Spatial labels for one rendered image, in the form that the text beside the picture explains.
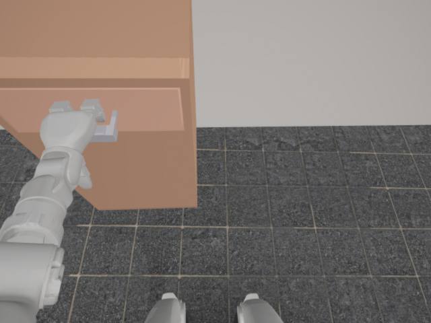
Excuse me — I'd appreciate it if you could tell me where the left robot forearm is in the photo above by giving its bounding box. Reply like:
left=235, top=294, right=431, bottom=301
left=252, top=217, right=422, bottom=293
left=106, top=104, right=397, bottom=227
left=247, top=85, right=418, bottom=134
left=0, top=146, right=83, bottom=248

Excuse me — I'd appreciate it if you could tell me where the drawer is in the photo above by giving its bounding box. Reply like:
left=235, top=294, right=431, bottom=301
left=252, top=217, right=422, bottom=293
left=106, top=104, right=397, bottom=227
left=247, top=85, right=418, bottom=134
left=0, top=87, right=183, bottom=131

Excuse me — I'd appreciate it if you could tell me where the left robot shin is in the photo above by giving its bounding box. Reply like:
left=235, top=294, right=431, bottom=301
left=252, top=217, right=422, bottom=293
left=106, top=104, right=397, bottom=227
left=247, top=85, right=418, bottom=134
left=162, top=293, right=177, bottom=299

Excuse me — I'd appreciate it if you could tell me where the left robot upper arm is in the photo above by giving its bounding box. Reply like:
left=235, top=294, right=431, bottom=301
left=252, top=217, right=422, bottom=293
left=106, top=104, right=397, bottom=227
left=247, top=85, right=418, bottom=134
left=0, top=242, right=65, bottom=323

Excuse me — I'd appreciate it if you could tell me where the cabinet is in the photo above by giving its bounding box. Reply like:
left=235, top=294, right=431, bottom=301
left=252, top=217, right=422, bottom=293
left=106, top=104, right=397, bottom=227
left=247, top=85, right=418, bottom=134
left=0, top=0, right=197, bottom=211

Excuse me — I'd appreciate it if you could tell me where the handle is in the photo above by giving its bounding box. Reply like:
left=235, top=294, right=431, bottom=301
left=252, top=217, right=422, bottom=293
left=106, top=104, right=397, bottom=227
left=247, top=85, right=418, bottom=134
left=90, top=110, right=119, bottom=142

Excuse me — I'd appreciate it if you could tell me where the robot left hand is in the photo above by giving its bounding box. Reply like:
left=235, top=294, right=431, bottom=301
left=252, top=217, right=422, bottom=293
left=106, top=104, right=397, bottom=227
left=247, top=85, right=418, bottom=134
left=40, top=98, right=106, bottom=189

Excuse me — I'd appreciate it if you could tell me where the robot left thigh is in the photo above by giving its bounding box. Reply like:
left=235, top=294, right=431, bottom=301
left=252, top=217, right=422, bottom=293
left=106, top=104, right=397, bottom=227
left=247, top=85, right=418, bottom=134
left=144, top=298, right=186, bottom=323

